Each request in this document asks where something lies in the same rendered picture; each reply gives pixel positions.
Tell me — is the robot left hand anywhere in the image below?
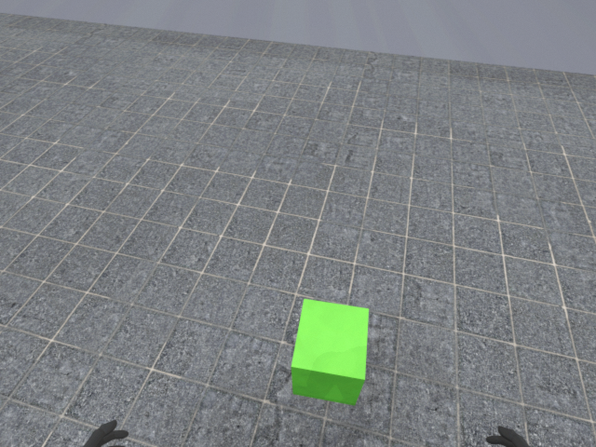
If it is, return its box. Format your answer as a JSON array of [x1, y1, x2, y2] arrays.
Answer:
[[83, 420, 129, 447]]

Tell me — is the carton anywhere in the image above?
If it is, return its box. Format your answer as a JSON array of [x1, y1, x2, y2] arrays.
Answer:
[[291, 299, 369, 406]]

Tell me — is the robot right hand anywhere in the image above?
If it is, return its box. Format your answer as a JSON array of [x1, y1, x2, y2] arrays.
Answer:
[[486, 426, 530, 447]]

